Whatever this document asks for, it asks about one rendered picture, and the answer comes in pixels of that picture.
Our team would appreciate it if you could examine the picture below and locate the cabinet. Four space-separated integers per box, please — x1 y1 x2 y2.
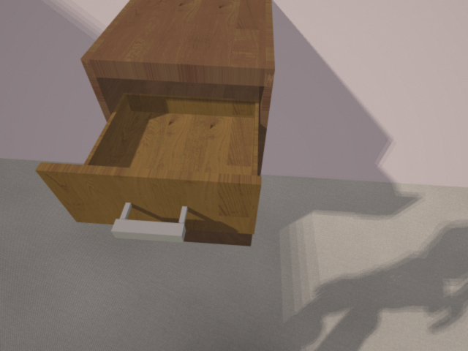
80 0 275 246

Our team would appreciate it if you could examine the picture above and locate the handle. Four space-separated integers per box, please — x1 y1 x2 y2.
111 203 188 243

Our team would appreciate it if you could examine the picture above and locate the drawer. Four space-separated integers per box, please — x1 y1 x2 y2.
36 93 261 234

